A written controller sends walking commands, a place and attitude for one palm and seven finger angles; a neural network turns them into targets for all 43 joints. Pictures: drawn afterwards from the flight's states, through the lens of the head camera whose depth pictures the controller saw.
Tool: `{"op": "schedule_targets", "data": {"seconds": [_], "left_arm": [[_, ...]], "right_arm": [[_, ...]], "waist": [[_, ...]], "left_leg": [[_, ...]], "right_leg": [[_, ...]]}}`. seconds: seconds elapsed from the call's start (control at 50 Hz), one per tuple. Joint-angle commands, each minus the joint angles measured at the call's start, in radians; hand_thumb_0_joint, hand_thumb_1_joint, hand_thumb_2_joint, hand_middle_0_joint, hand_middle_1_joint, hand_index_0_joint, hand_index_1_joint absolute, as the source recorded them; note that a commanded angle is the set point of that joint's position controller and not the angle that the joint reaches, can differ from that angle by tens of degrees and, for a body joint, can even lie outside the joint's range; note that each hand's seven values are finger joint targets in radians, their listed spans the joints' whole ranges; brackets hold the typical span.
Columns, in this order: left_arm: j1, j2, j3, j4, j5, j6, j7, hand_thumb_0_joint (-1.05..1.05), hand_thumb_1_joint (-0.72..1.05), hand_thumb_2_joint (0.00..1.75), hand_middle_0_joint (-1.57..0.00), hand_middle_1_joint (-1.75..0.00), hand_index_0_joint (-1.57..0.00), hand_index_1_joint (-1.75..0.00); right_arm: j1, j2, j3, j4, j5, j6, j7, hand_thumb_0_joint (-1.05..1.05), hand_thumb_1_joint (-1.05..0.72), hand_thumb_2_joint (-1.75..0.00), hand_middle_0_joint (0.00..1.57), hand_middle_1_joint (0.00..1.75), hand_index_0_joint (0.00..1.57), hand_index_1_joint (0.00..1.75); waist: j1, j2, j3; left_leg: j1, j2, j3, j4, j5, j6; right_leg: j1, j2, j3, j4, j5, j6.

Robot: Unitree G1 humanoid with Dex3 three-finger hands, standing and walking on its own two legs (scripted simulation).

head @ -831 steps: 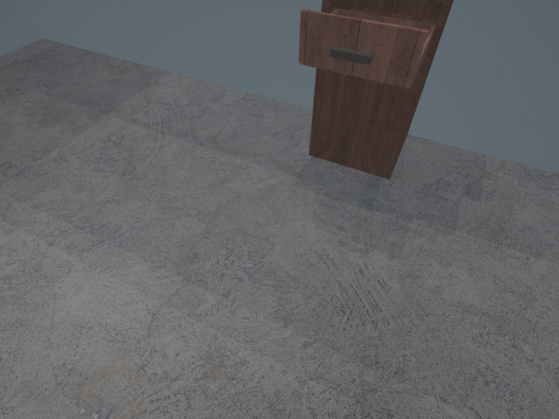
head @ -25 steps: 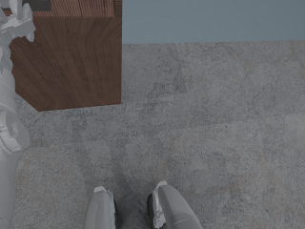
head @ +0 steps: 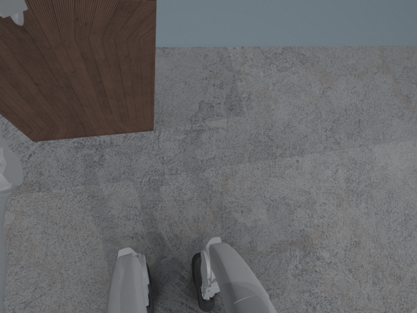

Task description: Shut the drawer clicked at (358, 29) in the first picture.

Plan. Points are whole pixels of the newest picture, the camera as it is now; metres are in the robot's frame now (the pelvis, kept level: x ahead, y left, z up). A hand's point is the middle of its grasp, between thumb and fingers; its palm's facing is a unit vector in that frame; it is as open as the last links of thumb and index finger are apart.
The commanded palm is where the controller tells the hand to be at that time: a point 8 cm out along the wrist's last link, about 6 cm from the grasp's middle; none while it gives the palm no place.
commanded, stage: pull the fist back off the drawer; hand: left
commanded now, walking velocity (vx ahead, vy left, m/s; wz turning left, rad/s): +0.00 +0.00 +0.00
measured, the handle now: out of the picture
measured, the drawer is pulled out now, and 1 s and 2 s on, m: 0.00 0.00 0.00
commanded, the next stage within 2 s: draw the hand back to the body in 0.56 s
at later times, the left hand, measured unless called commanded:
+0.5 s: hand out of the picture +0.60 +0.19 +0.10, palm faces +0.04 -1.00 -0.04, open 3.3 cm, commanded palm +0.57 +0.21 +0.10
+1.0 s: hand out of the picture +0.49 +0.21 +0.15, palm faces +0.05 -1.00 -0.03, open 3.3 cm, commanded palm +0.45 +0.25 +0.16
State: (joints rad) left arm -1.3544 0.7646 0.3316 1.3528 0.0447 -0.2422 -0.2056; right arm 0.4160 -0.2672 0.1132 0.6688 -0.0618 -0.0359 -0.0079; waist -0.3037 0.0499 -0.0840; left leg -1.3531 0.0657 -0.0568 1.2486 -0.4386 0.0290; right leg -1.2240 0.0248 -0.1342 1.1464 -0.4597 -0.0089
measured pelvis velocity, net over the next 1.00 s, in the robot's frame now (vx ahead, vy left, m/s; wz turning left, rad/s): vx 0.08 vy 0.00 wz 0.03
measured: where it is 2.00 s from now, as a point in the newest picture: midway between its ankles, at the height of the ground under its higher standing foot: (175, 295)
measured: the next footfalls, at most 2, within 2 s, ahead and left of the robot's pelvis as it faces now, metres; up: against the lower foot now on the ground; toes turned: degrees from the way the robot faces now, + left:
none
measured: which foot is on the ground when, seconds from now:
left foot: down 0.00-1.00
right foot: down 0.00-1.00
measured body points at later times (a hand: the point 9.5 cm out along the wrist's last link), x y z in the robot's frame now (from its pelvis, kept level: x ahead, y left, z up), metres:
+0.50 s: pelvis +0.02 +0.00 +0.02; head +0.20 +0.03 +0.43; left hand +0.59 +0.24 +0.11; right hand -0.02 -0.25 -0.08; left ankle +0.06 +0.10 -0.62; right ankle +0.04 -0.13 -0.62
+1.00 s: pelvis +0.08 +0.00 +0.07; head +0.17 +0.01 +0.51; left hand +0.48 +0.27 +0.15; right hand +0.15 -0.26 -0.04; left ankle +0.06 +0.10 -0.62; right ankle +0.04 -0.13 -0.62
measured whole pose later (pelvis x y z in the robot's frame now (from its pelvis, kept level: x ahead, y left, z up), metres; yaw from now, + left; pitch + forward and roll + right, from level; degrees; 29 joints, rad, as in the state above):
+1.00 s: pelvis +0.08 +0.00 +0.07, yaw +1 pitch +18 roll -3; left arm -0.45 0.38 0.33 0.64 -0.20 -0.27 -0.25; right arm 0.36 -0.26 0.02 0.57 0.04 0.07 0.02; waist -0.10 0.04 -0.13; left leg -0.76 0.05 0.02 0.89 -0.45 0.02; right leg -0.67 0.03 -0.05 0.81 -0.45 -0.01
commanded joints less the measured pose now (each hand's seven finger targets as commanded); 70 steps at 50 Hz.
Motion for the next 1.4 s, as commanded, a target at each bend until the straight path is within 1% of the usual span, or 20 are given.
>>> {"op": "schedule_targets", "data": {"seconds": [0.0,0.14,0.18,0.3,0.42,0.48,0.54,0.6,0.64,0.68,0.74,0.82,0.96,1.06,1.14,1.16,1.2,1.26,1.32,1.38], "left_arm": [[-0.628,0.147,0.026,-0.295,-0.014,-0.083,0.034,0.0,0.9,0.9,-1.4,-1.6,-1.4,-1.6],[-0.557,0.117,0.042,-0.294,-0.015,-0.08,0.042,0.0,0.9,0.9,-1.4,-1.6,-1.4,-1.6],[-0.515,0.108,0.05,-0.316,-0.017,-0.087,0.04,0.0,0.9,0.9,-1.4,-1.6,-1.4,-1.6],[-0.379,0.156,0.111,-0.326,-0.038,-0.095,0.026,0.0,0.9,0.9,-1.4,-1.6,-1.4,-1.6],[-0.198,0.101,0.126,-0.399,-0.066,-0.128,0.018,0.0,0.9,0.9,-1.4,-1.6,-1.4,-1.6],[-0.157,0.063,0.113,-0.412,-0.079,-0.135,0.013,0.0,0.9,0.9,-1.4,-1.6,-1.4,-1.6],[-0.137,0.089,0.14,-0.404,-0.087,-0.14,0.013,0.0,0.9,0.9,-1.4,-1.6,-1.4,-1.6],[-0.098,0.084,0.149,-0.438,-0.093,-0.171,0.005,0.0,0.9,0.9,-1.4,-1.6,-1.4,-1.6],[-0.062,0.047,0.124,-0.412,-0.1,-0.174,-0.008,0.0,0.9,0.9,-1.4,-1.6,-1.4,-1.6],[0.077,0.048,0.147,-0.504,-0.122,-0.178,-0.028,0.0,0.9,0.9,-1.4,-1.6,-1.4,-1.6],[0.24,0.016,0.14,-0.678,-0.172,-0.147,-0.052,0.0,0.9,0.9,-1.4,-1.6,-1.4,-1.6],[0.424,-0.067,0.108,-0.827,-0.244,-0.1,-0.054,0.0,0.9,0.9,-1.4,-1.6,-1.4,-1.6],[0.592,-0.211,-0.004,-0.991,-0.279,-0.102,-0.045,0.0,0.9,0.9,-1.4,-1.6,-1.4,-1.6],[0.75,-0.244,-0.02,-1.087,-0.312,-0.064,-0.063,0.0,0.9,0.9,-1.4,-1.6,-1.4,-1.6],[0.812,-0.232,0.001,-1.132,-0.331,-0.017,-0.074,0.0,0.9,0.9,-1.4,-1.6,-1.4,-1.6],[0.828,-0.156,-0.029,-1.243,-0.197,0.004,0.048,0.0,0.9,0.9,-1.4,-1.6,-1.4,-1.6],[0.929,-0.277,-0.108,-1.301,-0.163,0.055,0.16,0.0,0.9,0.9,-1.4,-1.6,-1.4,-1.6],[0.975,-0.242,-0.085,-1.36,-0.141,0.1,0.245,0.0,0.9,0.9,-1.4,-1.6,-1.4,-1.6],[1.031,-0.257,-0.086,-1.446,-0.126,0.121,0.281,0.0,0.9,0.9,-1.4,-1.6,-1.4,-1.6],[1.106,-0.276,-0.093,-1.488,-0.125,0.133,0.296,0.0,0.9,0.9,-1.4,-1.6,-1.4,-1.6]], "right_arm": [[0.259,-0.227,-0.08,-0.006,-0.004,-0.007,-0.007,0.0,-0.9,-0.9,0.2,0.3,0.2,0.3],[0.26,-0.223,-0.092,-0.018,-0.005,0.01,0.015,0.0,-0.9,-0.9,0.2,0.3,0.2,0.3],[0.261,-0.22,-0.096,-0.024,-0.005,0.017,0.02,0.0,-0.9,-0.9,0.2,0.3,0.2,0.3],[0.244,-0.216,-0.101,-0.043,0.006,0.039,0.025,0.0,-0.9,-0.9,0.2,0.3,0.2,0.3],[0.233,-0.201,-0.119,-0.067,0.014,0.064,0.034,0.0,-0.9,-0.9,0.2,0.3,0.2,0.3],[0.23,-0.194,-0.126,-0.063,0.018,0.079,0.035,0.0,-0.9,-0.9,0.2,0.3,0.2,0.3],[0.225,-0.192,-0.129,-0.064,0.023,0.09,0.031,0.0,-0.9,-0.9,0.2,0.3,0.2,0.3],[0.221,-0.185,-0.134,-0.067,0.022,0.097,0.033,0.0,-0.9,-0.9,0.2,0.3,0.2,0.3],[0.212,-0.179,-0.135,-0.068,0.026,0.103,0.034,0.0,-0.9,-0.9,0.2,0.3,0.2,0.3],[0.202,-0.178,-0.143,-0.103,0.036,0.113,0.038,0.0,-0.9,-0.9,0.2,0.3,0.2,0.3],[0.164,-0.167,-0.154,-0.148,0.06,0.121,0.037,0.0,-0.9,-0.9,0.2,0.3,0.2,0.3],[0.11,-0.159,-0.161,-0.173,0.086,0.111,0.031,0.0,-0.9,-0.9,0.2,0.3,0.2,0.3],[0.013,-0.142,-0.159,-0.177,0.104,0.069,0.014,0.0,-0.9,-0.9,0.2,0.3,0.2,0.3],[-0.062,-0.14,-0.153,-0.214,0.11,0.045,0.005,0.0,-0.9,-0.9,0.2,0.3,0.2,0.3],[-0.137,-0.137,-0.141,-0.245,0.119,0.03,-0.008,0.0,-0.9,-0.9,0.2,0.3,0.2,0.3],[-0.218,-0.117,-0.14,-0.259,0.117,0.045,-0.025,0.0,-0.9,-0.9,0.2,0.3,0.2,0.3],[-0.248,-0.1,-0.132,-0.265,0.112,0.041,-0.043,0.0,-0.9,-0.9,0.2,0.3,0.2,0.3],[-0.279,-0.107,-0.123,-0.255,0.107,0.045,-0.065,0.0,-0.9,-0.9,0.2,0.3,0.2,0.3],[-0.317,-0.093,-0.111,-0.252,0.104,0.035,-0.075,0.0,-0.9,-0.9,0.2,0.3,0.2,0.3],[-0.342,-0.087,-0.102,-0.239,0.098,0.022,-0.079,0.0,-0.9,-0.9,0.2,0.3,0.2,0.3]], "waist": [[-0.076,0.343,-0.576],[-0.054,0.304,-0.556],[-0.033,0.32,-0.584],[0.004,0.237,-0.563],[0.061,0.217,-0.609],[0.058,0.187,-0.594],[0.063,0.128,-0.561],[0.084,0.16,-0.6],[0.08,0.134,-0.56],[0.139,0.172,-0.656],[0.175,0.138,-0.699],[0.185,0.06,-0.593],[0.19,0.112,-0.415],[0.226,0.069,-0.387],[0.246,-0.005,-0.307],[0.298,0.048,-0.332],[0.286,0.067,-0.254],[0.289,-0.052,-0.189],[0.303,0.005,-0.17],[0.31,-0.028,-0.1]], "left_leg": [[0.693,0.004,-0.102,-0.151,0.147,0.008],[0.703,0.001,-0.108,-0.172,0.136,0.004],[0.741,0.001,-0.111,-0.178,0.177,0.0],[0.687,-0.003,-0.068,-0.184,0.196,0.008],[0.755,-0.008,-0.044,-0.197,0.347,0.004],[0.751,-0.013,-0.024,-0.195,0.406,0.007],[0.695,-0.019,-0.005,-0.198,0.394,0.013],[0.747,-0.022,-0.001,-0.195,0.472,0.009],[0.728,-0.025,0.008,-0.198,0.472,0.01],[0.814,-0.032,0.018,-0.226,0.562,0.005],[0.866,-0.04,0.038,-0.273,0.633,0.009],[0.876,-0.045,0.056,-0.335,0.617,0.017],[1.005,-0.039,0.052,-0.42,0.617,0.01],[1.069,-0.041,0.033,-0.469,0.637,0.004],[1.022,-0.053,0.042,-0.522,0.493,0.007],[1.104,-0.067,0.056,-0.561,0.502,0.005],[1.143,-0.053,0.05,-0.621,0.439,-0.005],[1.136,-0.053,0.051,-0.691,0.373,0.003],[1.198,-0.054,0.06,-0.748,0.371,0.002],[1.223,-0.055,0.06,-0.802,0.348,0.005]], "right_leg": [[0.033,0.04,0.057,-0.154,0.075,-0.019],[0.044,0.042,0.052,-0.164,0.068,-0.022],[0.05,0.04,0.048,-0.158,0.087,-0.026],[0.157,0.045,0.063,-0.188,0.104,-0.019],[0.258,0.048,0.068,-0.199,0.216,-0.018],[0.303,0.047,0.074,-0.201,0.3,-0.013],[0.367,0.048,0.088,-0.212,0.337,-0.007],[0.395,0.047,0.093,-0.203,0.41,-0.011],[0.414,0.048,0.097,-0.211,0.433,-0.008],[0.505,0.047,0.098,-0.219,0.515,-0.015],[0.656,0.046,0.104,-0.261,0.651,-0.008],[0.738,0.04,0.102,-0.325,0.711,0.001],[0.707,0.037,0.087,-0.393,0.601,-0.005],[0.767,0.029,0.075,-0.42,0.588,-0.008],[0.819,0.023,0.076,-0.455,0.544,-0.007],[0.831,-0.003,0.117,-0.515,0.488,-0.024],[0.842,-0.005,0.105,-0.562,0.421,-0.021],[0.928,-0.003,0.103,-0.621,0.412,-0.018],[0.989,-0.013,0.109,-0.667,0.412,-0.018],[1.023,-0.012,0.108,-0.724,0.388,-0.015]]}}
